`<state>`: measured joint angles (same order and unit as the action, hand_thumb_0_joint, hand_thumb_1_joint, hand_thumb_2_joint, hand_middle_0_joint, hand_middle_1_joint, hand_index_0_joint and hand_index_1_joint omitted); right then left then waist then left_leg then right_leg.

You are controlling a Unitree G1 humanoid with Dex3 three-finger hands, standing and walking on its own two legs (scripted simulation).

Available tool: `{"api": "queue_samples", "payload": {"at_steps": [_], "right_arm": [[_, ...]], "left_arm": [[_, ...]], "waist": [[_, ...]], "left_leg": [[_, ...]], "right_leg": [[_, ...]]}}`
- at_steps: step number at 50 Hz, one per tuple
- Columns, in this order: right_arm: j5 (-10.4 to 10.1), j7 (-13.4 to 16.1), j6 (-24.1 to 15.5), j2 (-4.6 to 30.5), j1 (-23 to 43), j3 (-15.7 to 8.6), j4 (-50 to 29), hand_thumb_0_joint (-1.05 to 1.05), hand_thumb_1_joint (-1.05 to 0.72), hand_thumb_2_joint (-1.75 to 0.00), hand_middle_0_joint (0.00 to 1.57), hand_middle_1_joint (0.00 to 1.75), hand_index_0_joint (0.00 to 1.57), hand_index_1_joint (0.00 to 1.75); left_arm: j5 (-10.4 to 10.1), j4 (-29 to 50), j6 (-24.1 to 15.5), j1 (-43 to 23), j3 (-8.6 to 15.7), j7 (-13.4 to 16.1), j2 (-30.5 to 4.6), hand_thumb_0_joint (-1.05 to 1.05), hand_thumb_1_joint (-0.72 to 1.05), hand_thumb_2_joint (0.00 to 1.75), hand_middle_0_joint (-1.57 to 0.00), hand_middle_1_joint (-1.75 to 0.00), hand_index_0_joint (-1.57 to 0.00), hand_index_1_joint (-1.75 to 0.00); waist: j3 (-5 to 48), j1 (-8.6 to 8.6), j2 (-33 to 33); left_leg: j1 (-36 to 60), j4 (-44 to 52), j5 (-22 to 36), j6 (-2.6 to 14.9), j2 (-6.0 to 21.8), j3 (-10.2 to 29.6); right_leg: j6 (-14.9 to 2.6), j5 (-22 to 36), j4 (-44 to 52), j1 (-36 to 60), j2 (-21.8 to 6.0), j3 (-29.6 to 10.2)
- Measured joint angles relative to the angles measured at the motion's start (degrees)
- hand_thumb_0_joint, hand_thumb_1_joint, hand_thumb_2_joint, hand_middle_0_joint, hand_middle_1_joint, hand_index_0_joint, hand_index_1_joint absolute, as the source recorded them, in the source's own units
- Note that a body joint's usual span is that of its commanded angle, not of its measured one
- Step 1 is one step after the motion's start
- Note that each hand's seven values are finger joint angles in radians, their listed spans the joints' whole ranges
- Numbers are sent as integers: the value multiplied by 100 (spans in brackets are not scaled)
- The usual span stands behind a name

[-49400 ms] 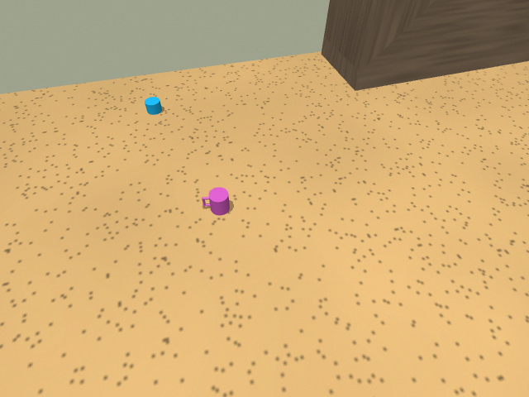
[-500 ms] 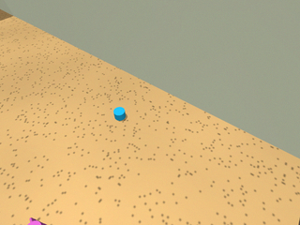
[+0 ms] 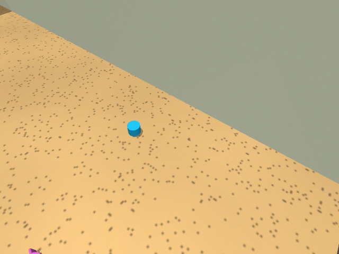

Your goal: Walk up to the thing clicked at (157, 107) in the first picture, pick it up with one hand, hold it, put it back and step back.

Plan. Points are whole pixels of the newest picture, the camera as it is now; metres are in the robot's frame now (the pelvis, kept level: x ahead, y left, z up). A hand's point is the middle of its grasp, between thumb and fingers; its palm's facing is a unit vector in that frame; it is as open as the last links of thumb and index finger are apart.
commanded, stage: step back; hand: left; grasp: from above
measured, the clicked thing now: (134, 128) +1.01 +0.29 -0.73
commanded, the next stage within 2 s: stand in 0.32 s
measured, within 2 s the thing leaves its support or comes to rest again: neither
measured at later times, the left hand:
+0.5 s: hand out of the picture +0.12 +0.26 -0.14, palm faces -0.03 -0.94 -0.34, open 7.4 cm
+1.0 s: hand out of the picture +0.07 +0.26 -0.14, palm faces -0.05 -0.94 -0.34, open 7.4 cm
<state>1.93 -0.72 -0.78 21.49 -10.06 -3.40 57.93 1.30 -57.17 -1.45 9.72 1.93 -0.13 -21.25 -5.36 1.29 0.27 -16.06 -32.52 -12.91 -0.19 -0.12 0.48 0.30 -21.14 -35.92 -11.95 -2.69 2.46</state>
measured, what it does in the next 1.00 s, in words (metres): stands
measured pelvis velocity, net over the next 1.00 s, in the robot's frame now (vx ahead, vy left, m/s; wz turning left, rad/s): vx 0.01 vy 0.01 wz -0.02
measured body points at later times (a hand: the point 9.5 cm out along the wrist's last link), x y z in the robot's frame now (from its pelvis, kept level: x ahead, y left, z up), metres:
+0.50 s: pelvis +0.02 +0.01 +0.02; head +0.03 +0.02 +0.47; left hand +0.12 +0.31 -0.11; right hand +0.14 -0.28 -0.11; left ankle +0.04 +0.13 -0.73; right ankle -0.02 -0.12 -0.73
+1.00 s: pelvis +0.01 +0.01 +0.02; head +0.02 +0.01 +0.47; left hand +0.08 +0.31 -0.12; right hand +0.07 -0.29 -0.11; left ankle +0.04 +0.13 -0.73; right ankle -0.02 -0.12 -0.73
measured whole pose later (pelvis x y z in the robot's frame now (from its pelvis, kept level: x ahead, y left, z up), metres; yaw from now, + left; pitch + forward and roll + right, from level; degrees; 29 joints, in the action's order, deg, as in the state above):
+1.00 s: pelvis +0.01 +0.01 +0.02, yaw -1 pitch -2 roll +0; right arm 0.6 -0.9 -0.4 19.6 -6.1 -0.2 65.8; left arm 0.6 -66.2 -0.7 6.5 0.1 -0.3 -20.2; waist -3.8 -0.3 0.0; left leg -9.3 -19.2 -7.6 -0.5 0.9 -0.3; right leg 1.0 -11.9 -18.1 -3.8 -1.2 1.3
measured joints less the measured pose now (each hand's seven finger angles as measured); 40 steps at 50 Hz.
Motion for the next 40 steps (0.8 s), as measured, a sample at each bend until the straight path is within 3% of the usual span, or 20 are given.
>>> {"api": "queue_samples", "payload": {"at_steps": [7, 18, 40], "right_arm": [[-73, 12, 46, -213, 348, 171, 160, 0, -91, -90, 21, 30, 20, 30], [-133, 8, 37, -298, 854, 246, 323, 0, -91, -90, 21, 30, 20, 30], [-147, -24, 41, -193, 546, 291, 742, 0, -91, -90, 21, 30, 20, 30]], "left_arm": [[-85, -190, 50, -158, -63, 43, -31, 1, 90, 90, -21, -30, -20, -30], [-93, -401, 33, -466, -114, 77, 12, 1, 90, 90, -21, -30, -20, -30], [-62, -879, 70, -416, -184, -16, 127, 1, 90, 90, -21, -30, -20, -30]], "waist": [[38, -1, 29], [95, -17, 11], [131, -138, -10]], "left_leg": [[56, -59, -265, -23, 145, -35], [365, 391, -99, 17, 98, -107], [724, 1327, 511, -16, 94, -102]], "right_leg": [[38, 140, 459, 247, 176, -104], [94, 344, 939, 547, 127, -160], [86, 906, 1780, 859, 136, -141]]}}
